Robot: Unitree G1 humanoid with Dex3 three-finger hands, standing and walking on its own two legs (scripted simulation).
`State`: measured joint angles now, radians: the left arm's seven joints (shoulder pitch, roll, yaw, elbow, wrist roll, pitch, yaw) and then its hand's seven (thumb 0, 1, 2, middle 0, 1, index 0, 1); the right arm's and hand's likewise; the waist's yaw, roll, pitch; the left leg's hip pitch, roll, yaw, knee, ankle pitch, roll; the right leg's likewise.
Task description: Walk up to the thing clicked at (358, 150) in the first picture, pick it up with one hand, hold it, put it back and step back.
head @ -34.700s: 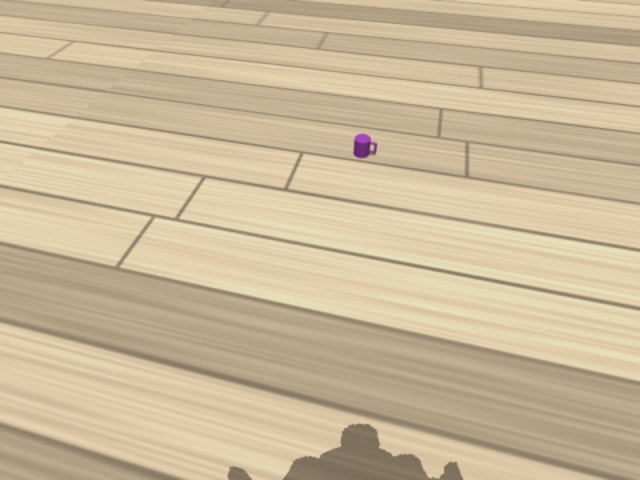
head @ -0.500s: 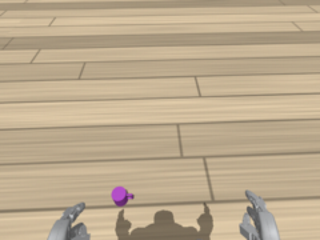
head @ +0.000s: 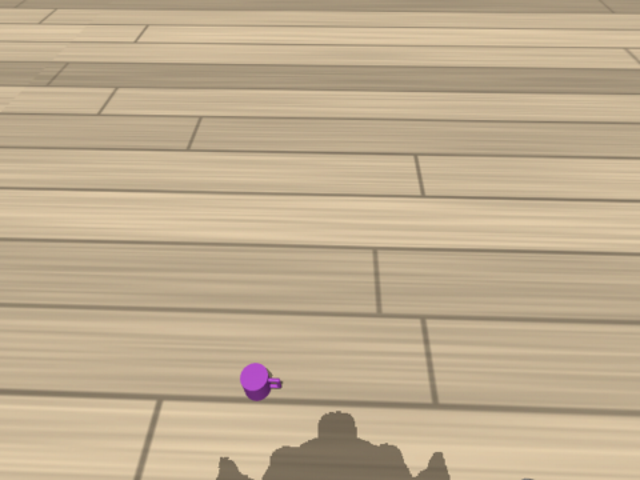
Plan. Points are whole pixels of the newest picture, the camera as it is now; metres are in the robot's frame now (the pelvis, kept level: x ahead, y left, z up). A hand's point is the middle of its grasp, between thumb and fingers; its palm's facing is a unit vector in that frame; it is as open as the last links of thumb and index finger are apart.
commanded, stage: stand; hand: left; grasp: from above
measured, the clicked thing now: (261, 382) +0.48 +0.20 -0.71
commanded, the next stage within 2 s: none
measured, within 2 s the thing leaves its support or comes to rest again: neither
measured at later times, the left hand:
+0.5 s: hand out of the picture +0.03 +0.24 -0.14, palm faces +0.04 -0.94 -0.35, open 7.3 cm
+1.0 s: hand out of the picture +0.05 +0.24 -0.14, palm faces +0.02 -0.94 -0.34, open 7.3 cm
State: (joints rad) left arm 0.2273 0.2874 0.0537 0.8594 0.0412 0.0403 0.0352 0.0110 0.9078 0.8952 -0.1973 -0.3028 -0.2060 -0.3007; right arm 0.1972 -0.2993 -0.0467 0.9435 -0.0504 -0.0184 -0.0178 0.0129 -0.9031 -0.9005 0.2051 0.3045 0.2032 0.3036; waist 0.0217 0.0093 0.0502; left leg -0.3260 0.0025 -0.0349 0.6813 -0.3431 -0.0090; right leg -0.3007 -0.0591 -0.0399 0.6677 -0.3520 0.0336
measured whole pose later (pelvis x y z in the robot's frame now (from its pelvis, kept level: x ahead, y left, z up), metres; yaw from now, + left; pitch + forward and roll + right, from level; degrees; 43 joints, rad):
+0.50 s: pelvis -0.01 +0.00 +0.02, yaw +0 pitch -4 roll +0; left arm 0.16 0.30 0.04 1.13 0.03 0.01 0.03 0.01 0.91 0.90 -0.20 -0.30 -0.21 -0.30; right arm 0.15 -0.30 -0.03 1.12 -0.02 0.00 -0.02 0.01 -0.90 -0.90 0.21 0.30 0.20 0.30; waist 0.02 0.02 0.06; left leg -0.13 0.00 -0.04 0.40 -0.19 -0.01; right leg -0.10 -0.06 -0.06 0.38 -0.20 0.04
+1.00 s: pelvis +0.00 -0.01 +0.03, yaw +0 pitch -3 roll +0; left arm 0.13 0.31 0.03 1.16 0.02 0.00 0.01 0.01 0.91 0.90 -0.20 -0.30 -0.21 -0.30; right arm 0.14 -0.32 -0.01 1.15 -0.02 0.00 -0.01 0.01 -0.90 -0.90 0.20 0.30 0.20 0.30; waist 0.00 0.02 0.07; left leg -0.14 0.01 -0.04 0.37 -0.18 -0.02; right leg -0.11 -0.04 -0.06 0.35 -0.19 0.03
